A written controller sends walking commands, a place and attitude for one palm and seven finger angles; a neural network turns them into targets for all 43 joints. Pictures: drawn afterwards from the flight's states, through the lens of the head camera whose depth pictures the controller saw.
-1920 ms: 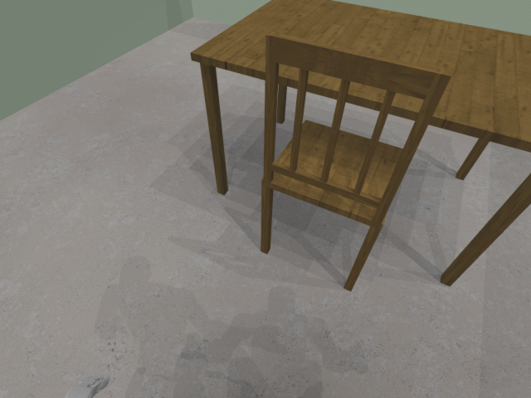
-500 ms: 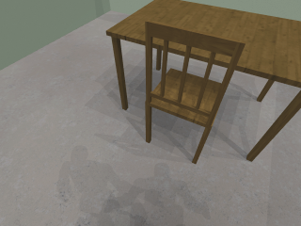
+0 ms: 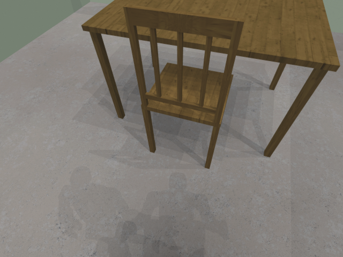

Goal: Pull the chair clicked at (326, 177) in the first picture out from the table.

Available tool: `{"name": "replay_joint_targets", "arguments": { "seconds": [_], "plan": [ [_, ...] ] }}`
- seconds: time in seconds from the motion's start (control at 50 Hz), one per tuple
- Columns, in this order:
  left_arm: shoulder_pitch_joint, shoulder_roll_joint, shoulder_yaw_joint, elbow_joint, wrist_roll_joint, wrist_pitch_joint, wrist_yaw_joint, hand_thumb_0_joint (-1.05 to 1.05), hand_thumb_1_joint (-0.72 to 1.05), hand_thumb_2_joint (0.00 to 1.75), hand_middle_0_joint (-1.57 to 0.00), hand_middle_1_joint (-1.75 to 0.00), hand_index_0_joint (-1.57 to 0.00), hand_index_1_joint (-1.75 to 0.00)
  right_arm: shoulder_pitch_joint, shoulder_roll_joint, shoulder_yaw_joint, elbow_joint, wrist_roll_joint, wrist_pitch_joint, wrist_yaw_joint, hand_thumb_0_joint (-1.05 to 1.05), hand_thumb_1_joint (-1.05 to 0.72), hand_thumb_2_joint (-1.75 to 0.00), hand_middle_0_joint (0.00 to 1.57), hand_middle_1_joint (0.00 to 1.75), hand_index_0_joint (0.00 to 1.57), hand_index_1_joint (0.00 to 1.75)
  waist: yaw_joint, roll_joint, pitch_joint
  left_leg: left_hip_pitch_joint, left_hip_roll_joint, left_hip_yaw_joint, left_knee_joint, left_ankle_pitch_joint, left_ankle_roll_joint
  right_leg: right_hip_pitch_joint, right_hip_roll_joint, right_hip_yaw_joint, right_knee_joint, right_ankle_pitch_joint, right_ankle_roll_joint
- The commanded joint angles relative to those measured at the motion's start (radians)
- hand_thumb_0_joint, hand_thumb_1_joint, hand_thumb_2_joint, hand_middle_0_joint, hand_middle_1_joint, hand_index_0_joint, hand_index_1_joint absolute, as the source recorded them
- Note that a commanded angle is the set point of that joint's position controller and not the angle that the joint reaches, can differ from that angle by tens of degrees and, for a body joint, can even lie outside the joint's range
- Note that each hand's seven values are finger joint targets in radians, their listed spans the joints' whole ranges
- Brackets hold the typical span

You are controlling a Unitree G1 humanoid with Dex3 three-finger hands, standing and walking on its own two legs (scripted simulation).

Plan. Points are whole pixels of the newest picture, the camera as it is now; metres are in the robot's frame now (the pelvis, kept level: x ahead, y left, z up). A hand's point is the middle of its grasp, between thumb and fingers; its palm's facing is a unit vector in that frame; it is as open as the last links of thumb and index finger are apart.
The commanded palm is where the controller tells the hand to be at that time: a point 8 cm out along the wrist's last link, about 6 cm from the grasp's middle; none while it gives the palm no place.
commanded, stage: turn to face it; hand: left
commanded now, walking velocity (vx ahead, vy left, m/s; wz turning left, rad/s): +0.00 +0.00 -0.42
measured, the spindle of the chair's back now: (179, 71) +0.79 +0.04 -0.05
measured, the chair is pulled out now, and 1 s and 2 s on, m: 0.00 0.00 0.00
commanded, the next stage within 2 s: take the last steps up to it in 0.46 s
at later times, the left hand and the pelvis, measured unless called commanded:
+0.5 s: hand out of the picture +0.05 +0.20 -0.15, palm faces -0.06 -0.97 -0.23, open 7.4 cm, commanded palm none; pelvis -0.01 +0.01 +0.02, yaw -9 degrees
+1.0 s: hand (104, 255) +0.14 +0.20 -0.15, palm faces -0.30 -0.94 -0.15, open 7.4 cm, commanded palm none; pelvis +0.04 +0.04 +0.02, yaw -16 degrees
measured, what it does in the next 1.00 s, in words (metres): steps on the spot, turning right: left foot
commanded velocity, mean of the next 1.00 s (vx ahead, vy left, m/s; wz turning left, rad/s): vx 0.14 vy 0.00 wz -0.18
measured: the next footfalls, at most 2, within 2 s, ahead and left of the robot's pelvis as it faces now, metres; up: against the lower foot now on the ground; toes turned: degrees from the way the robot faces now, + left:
left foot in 0.60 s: +0.04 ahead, +0.13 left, +0.00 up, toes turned -10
right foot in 1.14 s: +0.12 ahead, -0.13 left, +0.00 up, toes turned -23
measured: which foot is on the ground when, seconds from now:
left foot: down 0.00-0.02, up 0.04-0.58, down 0.60-1.00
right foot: down 0.00-0.60, up 0.62-1.00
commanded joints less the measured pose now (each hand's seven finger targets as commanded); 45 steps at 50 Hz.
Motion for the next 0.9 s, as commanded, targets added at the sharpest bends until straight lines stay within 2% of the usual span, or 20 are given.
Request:
{"name": "replay_joint_targets", "arguments": {
  "seconds": [0.0,0.02,0.04,0.08,0.12,0.16,0.28,0.44,0.48,0.52,0.54,0.56,0.58,0.6,0.62,0.64,0.66,0.7,0.78,0.88],
  "plan": [
    [0.162,0.251,0.067,-0.056,0.025,-0.049,0.020,0.00,0.90,0.90,-0.20,-0.30,-0.20,-0.30,-0.032,-0.101,-0.043,-0.116,0.013,-0.004,-0.005,0.00,-0.90,-0.90,0.20,0.30,0.20,0.30,0.052,-0.334,-0.110,-0.336,0.010,0.007,0.374,-0.161,-0.021,0.240,-0.303,0.443,-0.401,0.422,-0.082],
    [0.189,0.261,0.062,-0.060,0.007,-0.046,0.031,0.00,0.90,0.90,-0.20,-0.30,-0.20,-0.30,-0.071,-0.108,-0.040,-0.135,0.013,0.004,-0.008,0.00,-0.90,-0.90,0.20,0.30,0.20,0.30,0.066,-0.289,-0.104,-0.335,-0.025,-0.140,0.494,-0.283,-0.017,0.161,-0.370,0.546,-0.452,0.534,-0.155],
    [0.139,0.229,0.062,-0.064,0.006,-0.047,0.037,0.00,0.90,0.90,-0.20,-0.30,-0.20,-0.30,-0.046,-0.115,-0.046,-0.117,0.015,0.009,-0.008,0.00,-0.90,-0.90,0.20,0.30,0.20,0.30,0.029,-0.232,-0.105,-0.330,-0.005,-0.200,0.551,-0.211,-0.005,0.149,-0.326,0.485,-0.461,0.409,-0.173],
    [0.057,0.173,0.054,-0.092,0.002,-0.048,0.039,0.00,0.90,0.90,-0.20,-0.30,-0.20,-0.30,-0.035,-0.113,-0.048,-0.090,0.011,0.005,-0.003,0.00,-0.90,-0.90,0.20,0.30,0.20,0.30,0.000,-0.122,-0.059,-0.351,0.017,-0.202,0.604,-0.093,-0.011,0.109,-0.263,0.420,-0.444,0.343,-0.177],
    [0.054,0.141,0.048,-0.102,-0.003,-0.059,0.036,0.00,0.90,0.90,-0.20,-0.30,-0.20,-0.30,0.002,-0.095,-0.047,-0.066,0.006,0.004,-0.001,0.00,-0.90,-0.90,0.20,0.30,0.20,0.30,-0.015,-0.079,-0.102,-0.341,0.016,-0.193,0.589,-0.019,-0.024,0.146,-0.216,0.337,-0.422,0.404,-0.166],
    [0.081,0.134,0.050,-0.094,-0.002,-0.064,0.038,0.00,0.90,0.90,-0.20,-0.30,-0.20,-0.30,0.025,-0.083,-0.047,-0.058,0.005,0.006,-0.002,0.00,-0.90,-0.90,0.20,0.30,0.20,0.30,-0.013,-0.084,-0.145,-0.338,0.012,-0.187,0.560,0.006,-0.033,0.196,-0.197,0.303,-0.409,0.429,-0.159],
    [0.142,0.117,0.054,-0.077,0.003,-0.061,0.039,0.00,0.90,0.90,-0.20,-0.30,-0.20,-0.30,0.000,-0.070,-0.043,-0.067,0.003,0.008,-0.010,0.00,-0.90,-0.90,0.20,0.30,0.20,0.30,0.008,-0.097,-0.158,-0.361,-0.002,-0.191,0.473,-0.017,-0.041,0.260,-0.188,0.343,-0.414,0.442,-0.165],
    [0.104,0.137,0.063,-0.080,0.015,-0.050,0.037,0.00,0.90,0.90,-0.20,-0.30,-0.20,-0.30,0.010,-0.054,-0.034,-0.078,0.014,-0.008,-0.013,0.00,-0.90,-0.90,0.20,0.30,0.20,0.30,0.008,-0.129,-0.120,-0.198,-0.027,-0.176,0.193,-0.090,-0.007,0.133,-0.190,0.416,-0.440,0.343,-0.203],
    [0.076,0.148,0.064,-0.084,0.013,-0.045,0.036,0.00,0.90,0.90,-0.20,-0.30,-0.20,-0.30,0.066,-0.048,-0.032,-0.063,0.017,-0.014,-0.015,0.00,-0.90,-0.90,0.20,0.30,0.20,0.30,-0.014,-0.133,-0.126,-0.115,-0.040,-0.161,0.079,-0.054,0.002,0.098,-0.176,0.407,-0.430,0.321,-0.184],
    [0.049,0.137,0.064,-0.086,0.004,-0.040,0.033,0.00,0.90,0.90,-0.20,-0.30,-0.20,-0.30,0.147,-0.049,-0.031,-0.039,0.019,-0.024,-0.020,0.00,-0.90,-0.90,0.20,0.30,0.20,0.30,-0.048,-0.115,-0.139,0.049,-0.052,-0.153,-0.110,0.071,0.015,0.011,-0.123,0.377,-0.395,0.239,-0.129],
    [0.043,0.107,0.056,-0.091,0.000,-0.040,0.033,0.00,0.90,0.90,-0.20,-0.30,-0.20,-0.30,0.186,-0.070,-0.032,-0.027,0.019,-0.035,-0.024,0.00,-0.90,-0.90,0.20,0.30,0.20,0.30,-0.065,-0.048,-0.145,0.142,0.006,-0.196,-0.203,0.083,0.032,-0.057,-0.072,0.321,-0.337,0.161,-0.092],
    [0.066,0.054,0.047,-0.095,-0.006,-0.039,0.026,0.00,0.90,0.90,-0.20,-0.30,-0.20,-0.30,0.191,-0.135,-0.043,-0.033,0.006,-0.038,-0.022,0.00,-0.90,-0.90,0.20,0.30,0.20,0.30,-0.059,0.166,-0.134,0.191,0.180,-0.418,-0.319,-0.049,0.085,-0.194,0.039,0.199,-0.177,-0.020,-0.046],
    [0.053,0.038,0.042,-0.106,0.001,-0.043,0.022,0.00,0.90,0.90,-0.20,-0.30,-0.20,-0.30,0.183,-0.194,-0.049,-0.054,-0.004,-0.032,-0.020,0.00,-0.90,-0.90,0.20,0.30,0.20,0.30,-0.060,0.290,-0.078,0.126,0.341,-0.600,-0.419,-0.174,0.167,-0.283,0.096,0.054,0.029,-0.138,-0.004],
    [0.020,0.063,0.052,-0.115,0.011,-0.045,0.016,0.00,0.90,0.90,-0.20,-0.30,-0.20,-0.30,0.153,-0.198,-0.044,-0.072,-0.009,-0.032,-0.020,0.00,-0.90,-0.90,0.20,0.30,0.20,0.30,-0.056,0.211,-0.026,-0.005,0.383,-0.619,-0.462,-0.285,0.218,-0.266,0.035,0.067,0.171,-0.103,0.003],
    [0.024,0.079,0.059,-0.090,0.027,-0.042,0.010,0.00,0.90,0.90,-0.20,-0.30,-0.20,-0.30,0.129,-0.137,-0.030,-0.065,-0.008,-0.041,-0.021,0.00,-0.90,-0.90,0.20,0.30,0.20,0.30,-0.038,0.179,0.001,-0.030,0.298,-0.552,-0.475,-0.269,0.185,-0.268,0.028,0.072,0.253,-0.030,0.007],
    [0.044,0.071,0.060,-0.068,0.029,-0.042,0.001,0.00,0.90,0.90,-0.20,-0.30,-0.20,-0.30,0.116,-0.119,-0.022,-0.058,-0.007,-0.046,-0.023,0.00,-0.90,-0.90,0.20,0.30,0.20,0.30,-0.020,0.164,0.013,-0.029,0.248,-0.468,-0.456,-0.226,0.162,-0.278,0.020,0.061,0.314,0.019,0.006],
    [0.060,0.060,0.054,-0.055,0.027,-0.047,-0.007,0.00,0.90,0.90,-0.20,-0.30,-0.20,-0.30,0.136,-0.097,-0.013,-0.052,-0.001,-0.055,-0.024,0.00,-0.90,-0.90,0.20,0.30,0.20,0.30,-0.019,0.111,-0.001,-0.018,0.218,-0.423,-0.448,-0.186,0.149,-0.279,0.013,0.044,0.347,0.063,0.003],
    [0.076,0.037,0.044,-0.039,0.021,-0.053,-0.011,0.00,0.90,0.90,-0.20,-0.30,-0.20,-0.30,0.174,-0.091,-0.014,-0.029,0.000,-0.068,-0.021,0.00,-0.90,-0.90,0.20,0.30,0.20,0.30,-0.020,0.121,-0.005,0.037,0.181,-0.343,-0.436,-0.087,0.146,-0.310,-0.003,0.027,0.381,0.124,0.008],
    [0.023,0.019,0.033,-0.041,0.017,-0.058,-0.013,0.00,0.90,0.90,-0.20,-0.30,-0.20,-0.30,0.293,-0.063,-0.013,0.032,0.003,-0.083,-0.024,0.00,-0.90,-0.90,0.20,0.30,0.20,0.30,-0.050,0.122,0.037,0.113,0.200,-0.326,-0.441,0.013,0.172,-0.374,-0.048,0.008,0.328,0.165,0.018],
    [-0.082,-0.005,0.018,-0.057,0.015,-0.064,-0.017,0.00,0.90,0.90,-0.20,-0.30,-0.20,-0.30,0.392,-0.049,-0.013,0.093,-0.002,-0.091,-0.023,0.00,-0.90,-0.90,0.20,0.30,0.20,0.30,-0.087,0.128,0.054,0.168,0.227,-0.307,-0.439,0.126,0.207,-0.354,-0.092,-0.045,0.152,0.145,0.021]
  ]
}}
